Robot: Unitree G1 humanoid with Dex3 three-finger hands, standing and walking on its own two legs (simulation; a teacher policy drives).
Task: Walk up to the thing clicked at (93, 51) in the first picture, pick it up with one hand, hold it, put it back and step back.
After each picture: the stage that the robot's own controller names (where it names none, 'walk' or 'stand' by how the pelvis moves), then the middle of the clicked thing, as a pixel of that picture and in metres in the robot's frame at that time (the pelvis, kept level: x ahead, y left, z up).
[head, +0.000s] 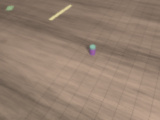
stand; (92, 50) +1.33 -0.07 -0.72
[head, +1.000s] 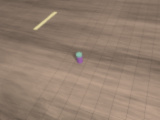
walk; (79, 57) +1.21 +0.17 -0.70
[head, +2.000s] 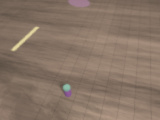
walk; (67, 90) +0.78 +0.24 -0.71
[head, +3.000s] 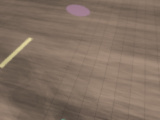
stand; out of the picture +0.46 +0.19 -0.70
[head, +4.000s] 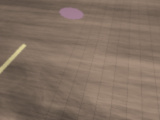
stand; out of the picture +0.41 +0.21 -0.73
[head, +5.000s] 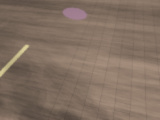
stand; out of the picture +0.38 +0.20 -0.73
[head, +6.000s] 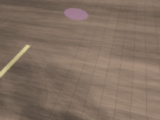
stand; out of the picture +0.38 +0.21 -0.73
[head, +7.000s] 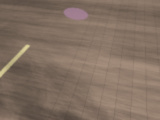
stand; out of the picture +0.38 +0.20 -0.73
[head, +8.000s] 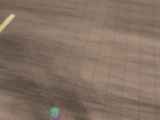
go down; (55, 114) +0.40 +0.21 -0.66
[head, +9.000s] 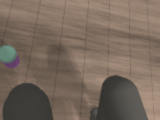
go down; (9, 57) +0.45 +0.28 -0.28
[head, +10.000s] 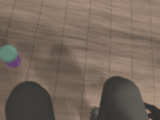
close in; (10, 57) +0.45 +0.29 -0.28
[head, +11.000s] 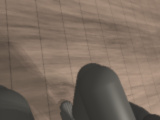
close; out of the picture +0.42 +0.32 -0.21
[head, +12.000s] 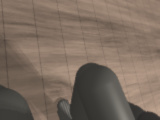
close; out of the picture +0.41 +0.32 -0.22
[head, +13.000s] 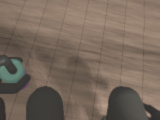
lift; (15, 76) +0.34 +0.26 -0.07
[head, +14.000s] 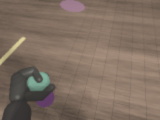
hold; (42, 90) +0.33 +0.17 +0.04
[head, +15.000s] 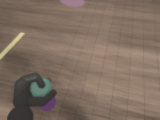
hold; (44, 95) +0.33 +0.17 -0.01
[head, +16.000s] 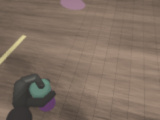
hold; (43, 95) +0.33 +0.17 +0.00
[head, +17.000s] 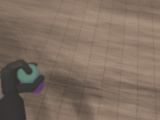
crouch; (32, 79) +0.38 +0.20 -0.06
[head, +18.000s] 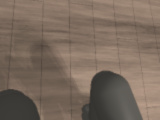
lower; out of the picture +0.46 +0.32 -0.14
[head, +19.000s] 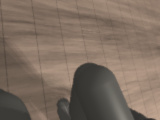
lower; out of the picture +0.41 +0.34 -0.22
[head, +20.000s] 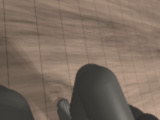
lower; out of the picture +0.41 +0.34 -0.23
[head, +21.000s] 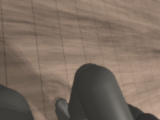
lower; out of the picture +0.41 +0.34 -0.23
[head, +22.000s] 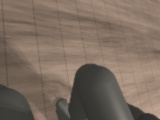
lower; out of the picture +0.41 +0.34 -0.23
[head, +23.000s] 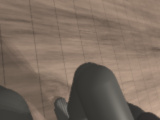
open; out of the picture +0.41 +0.33 -0.23
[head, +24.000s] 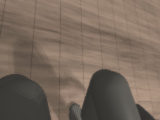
stand; out of the picture +0.42 +0.32 -0.24
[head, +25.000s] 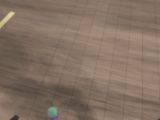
stand; (53, 114) +0.41 +0.22 -0.60
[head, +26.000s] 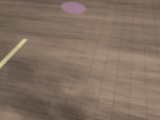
stand; out of the picture +0.40 +0.22 -0.67
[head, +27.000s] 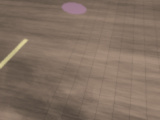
stand; out of the picture +0.40 +0.22 -0.67
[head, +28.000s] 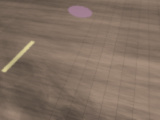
stand; out of the picture +0.40 +0.20 -0.72
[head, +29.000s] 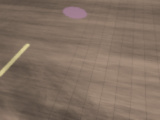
stand; out of the picture +0.39 +0.22 -0.73
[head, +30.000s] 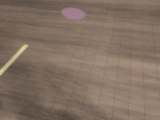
stand; out of the picture +0.38 +0.22 -0.73
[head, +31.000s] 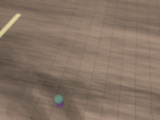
walk; (59, 101) +0.52 +0.19 -0.71
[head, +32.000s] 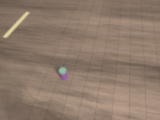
walk; (63, 73) +0.84 +0.29 -0.70
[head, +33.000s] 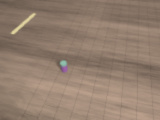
walk; (64, 66) +1.05 +0.22 -0.71
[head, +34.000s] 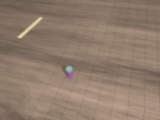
stand; (69, 72) +1.00 +0.20 -0.73
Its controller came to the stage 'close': yes
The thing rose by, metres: 0.71
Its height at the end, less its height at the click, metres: +0.00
